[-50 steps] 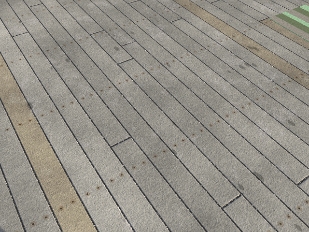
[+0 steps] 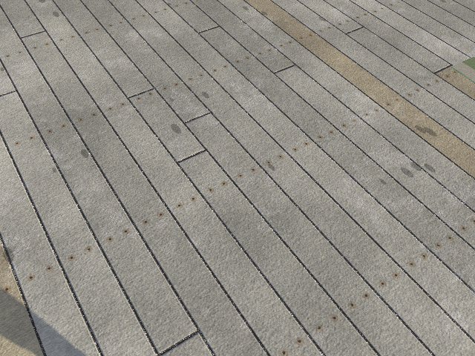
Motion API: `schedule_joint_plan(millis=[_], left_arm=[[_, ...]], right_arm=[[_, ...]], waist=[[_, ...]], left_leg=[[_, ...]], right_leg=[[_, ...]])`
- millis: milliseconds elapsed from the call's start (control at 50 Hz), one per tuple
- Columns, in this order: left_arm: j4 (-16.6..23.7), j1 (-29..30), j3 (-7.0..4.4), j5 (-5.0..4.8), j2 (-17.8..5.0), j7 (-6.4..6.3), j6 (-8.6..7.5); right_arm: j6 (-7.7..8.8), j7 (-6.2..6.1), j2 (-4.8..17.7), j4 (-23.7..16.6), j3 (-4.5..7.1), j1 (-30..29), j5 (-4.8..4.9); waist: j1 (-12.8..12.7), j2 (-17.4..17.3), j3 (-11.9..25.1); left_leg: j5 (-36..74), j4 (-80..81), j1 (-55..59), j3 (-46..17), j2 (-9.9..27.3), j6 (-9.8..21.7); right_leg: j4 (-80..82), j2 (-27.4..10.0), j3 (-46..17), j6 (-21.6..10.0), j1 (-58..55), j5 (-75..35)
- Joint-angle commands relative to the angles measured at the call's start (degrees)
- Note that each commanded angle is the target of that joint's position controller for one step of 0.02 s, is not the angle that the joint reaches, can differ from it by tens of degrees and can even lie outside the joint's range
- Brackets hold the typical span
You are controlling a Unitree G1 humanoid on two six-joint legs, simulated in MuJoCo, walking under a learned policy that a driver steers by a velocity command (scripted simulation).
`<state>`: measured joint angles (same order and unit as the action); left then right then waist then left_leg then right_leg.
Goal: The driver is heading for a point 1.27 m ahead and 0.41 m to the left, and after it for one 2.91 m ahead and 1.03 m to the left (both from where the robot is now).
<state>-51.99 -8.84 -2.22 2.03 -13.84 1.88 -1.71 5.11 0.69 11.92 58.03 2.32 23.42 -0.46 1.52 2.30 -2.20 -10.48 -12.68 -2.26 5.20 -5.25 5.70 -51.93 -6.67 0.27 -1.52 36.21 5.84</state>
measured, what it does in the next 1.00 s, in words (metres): walks ahead, turning left: right foot, then left foot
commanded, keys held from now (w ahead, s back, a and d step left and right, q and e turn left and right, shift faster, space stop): w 0.06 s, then w+q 0.94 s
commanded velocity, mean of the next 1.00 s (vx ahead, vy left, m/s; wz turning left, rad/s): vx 0.50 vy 0.00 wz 0.42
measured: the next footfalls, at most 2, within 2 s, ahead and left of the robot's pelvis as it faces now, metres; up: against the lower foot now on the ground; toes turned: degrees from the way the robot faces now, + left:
right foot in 0.24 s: +0.31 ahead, -0.12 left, +0.00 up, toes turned +0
left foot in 0.78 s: +0.53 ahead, +0.12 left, +0.00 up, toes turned +26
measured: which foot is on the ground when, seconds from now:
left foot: down 0.00-0.24, up 0.26-0.76, down 0.78-1.00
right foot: up 0.00-0.22, down 0.24-0.76, up 0.78-1.00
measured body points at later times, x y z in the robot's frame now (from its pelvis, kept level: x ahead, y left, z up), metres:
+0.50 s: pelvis +0.27 -0.05 +0.00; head +0.30 -0.05 +0.45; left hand +0.25 +0.22 -0.13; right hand +0.41 -0.29 -0.14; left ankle +0.30 +0.10 -0.66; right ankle +0.27 -0.12 -0.75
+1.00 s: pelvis +0.51 +0.07 -0.01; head +0.54 +0.10 +0.44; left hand +0.51 +0.36 -0.13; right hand +0.68 -0.16 -0.13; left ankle +0.50 +0.11 -0.75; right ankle +0.62 -0.07 -0.67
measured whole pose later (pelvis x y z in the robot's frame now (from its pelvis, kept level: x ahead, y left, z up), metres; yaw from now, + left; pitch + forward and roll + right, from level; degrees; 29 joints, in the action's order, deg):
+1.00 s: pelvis +0.51 +0.07 -0.01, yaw +29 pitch +0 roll +0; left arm -46.3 -8.7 -3.0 2.6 -14.1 0.6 -2.4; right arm 2.2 0.3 15.2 52.0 4.4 17.2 0.0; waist 1.0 1.4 -3.9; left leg -10.4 -20.7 -10.4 0.3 -8.4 8.5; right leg -62.2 -7.1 -1.3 2.0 32.9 16.5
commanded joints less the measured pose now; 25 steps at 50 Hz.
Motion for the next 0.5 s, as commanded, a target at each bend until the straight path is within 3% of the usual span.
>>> schedule_joint_plan(millis=[20, 100, 160, 200, 220, 240, 260, 280, 300, 320, 340, 380, 440, 500], left_arm=[[4.19, 5.57, 0.2, -0.38, -1.46, 0.19, -0.57], [6.54, 12.12, 0.41, -0.46, -1.82, -0.07, -0.87], [7.63, 12.35, 0.07, -0.59, -2.99, -0.29, -1.66], [5.63, 4.71, -0.7, -0.69, -4.48, -0.92, -2.52], [2.69, -4.63, -1.47, -0.27, -5.87, -1.53, -3.23], [0.89, -14.73, -2.74, 1.27, -10.09, -2.45, -3.86], [0.87, -17.64, -4.33, 2.13, -16.24, -2.51, -3.46], [1.84, -14.09, -3.71, 0.41, -12.14, -2.19, -2.54], [2.57, -8.29, -2.54, -0.1, -8.02, -2.13, -2.56], [2.81, -5.24, -1.87, -0.18, -5.12, -1.98, -2.94], [2.4, -4.65, -1.5, -0.26, -3.69, -2.17, -3.33], [1.16, -5.63, -1.12, -0.69, -2.38, -2.5, -4.11], [-0.05, -8.35, -1.51, -1.32, -3.39, -2.5, -5.34], [-0.96, -10.6, -1.51, -0.97, -3.32, -2.54, -5.45]], right_arm=[[0.86, -0.26, 6.8, -1.8, 0.95, 1.35, 0.07], [0.5, -0.84, 6.89, 0.21, 0.74, 5.88, -0.36], [-0.01, -1.48, 8.35, 0.54, 1.11, 5.23, -0.87], [-0.15, -1.57, 9.5, 0.07, 1.45, 2.54, -0.98], [-0.2, -1.32, 9.36, -0.14, 1.4, 1.37, -0.6], [0.02, -1.06, 7.48, -1.81, 0.85, 0.86, 0.14], [-0.24, -0.91, 0.1, -3.15, -0.52, 8.32, 2.51], [-0.88, -1.46, 7.37, -2.28, 1.31, 5.46, 0.86], [-1.04, -1.24, 7.7, -3.26, 1.89, 1.04, 0.5], [-1.07, -0.88, 6.12, -3.76, 1.69, -1.25, 0.43], [-1.62, -0.5, 5.35, -3.72, 1.87, -2.15, -0.2], [-3.27, 0.46, 3.61, -3.86, 1.88, -1.34, -1.15], [-4.56, 1.33, 2.53, -5.85, 1.82, -5.46, -1.32], [-4.83, 2.04, 2.63, -8.47, 1.57, -11.83, -1.31]], waist=[[-0.02, -5.1, -3.29], [2.21, -5.51, -3.98], [1.04, -5.98, -3.67], [-2.77, -6.6, -0.16], [-6.87, -4.71, 4.9], [-10.26, -0.64, 12.37], [-7.03, 12.69, 20.93], [-6.94, 4.65, 18.8], [-4.67, 1.34, 9.52], [-3.61, 0.14, 4.93], [-2.63, 1.25, 2.56], [-0.63, 2.79, 1.51], [0.01, 2.04, 0.28], [-0.64, 1.78, -1.6]], left_leg=[[16.37, 6.73, -2.71, -8.07, 14.41, 5.45], [22.41, 4.06, 3.75, -9.01, 16.0, 5.73], [30.02, -0.53, 8.19, -11.15, 17.82, 5.71], [41.03, -8.7, 6.86, -10.84, 16.83, 4.11], [40.42, -18.94, 3.28, -9.06, 14.25, 2.96], [25.12, -34.04, -7.62, -7.29, 11.08, 1.88], [-15.03, -54.26, -28.24, -2.53, 1.51, -0.75], [-18.2, -60.16, -32.56, -8.23, 3.4, 0.2], [-12.85, -59.9, -33.84, -8.99, 6.32, 0.45], [-8.95, -57.63, -32.61, -8.66, 8.38, 0.25], [-7.23, -55.72, -30.91, -8.52, 9.58, -0.02], [-5.49, -54.29, -28.18, -7.82, 10.32, -0.98], [-1.19, -52.94, -32.41, -6.72, 11.22, -1.82], [5.0, -47.29, -36.72, -5.53, 11.75, -2.58]], right_leg=[[8.36, 0.91, 2.47, 0.76, 0.44, -5.88], [15.47, 2.74, 3.49, -0.08, 0.27, -6.1], [18.98, 4.08, 2.66, -1.41, -1.63, -0.65], [22.56, 7.0, 3.35, -2.92, -13.32, 3.61], [26.43, 7.5, 3.57, -4.27, -25.78, 0.93], [27.11, -2.69, -6.55, -6.77, -41.46, 5.25], [31.11, -20.08, -32.0, -13.52, -58.04, 8.97], [35.31, -18.86, -36.63, -13.24, -52.57, 13.34], [36.63, -16.44, -26.69, -11.31, -44.07, 13.4], [38.89, -13.88, -19.53, -9.78, -37.16, 8.65], [40.26, -11.5, -13.99, -7.95, -32.92, 5.27], [41.81, -9.28, -7.22, -6.25, -28.64, 0.12], [43.55, -8.92, -1.32, -6.47, -28.76, -5.21], [44.4, -7.87, 3.8, -6.49, -29.72, -8.09]])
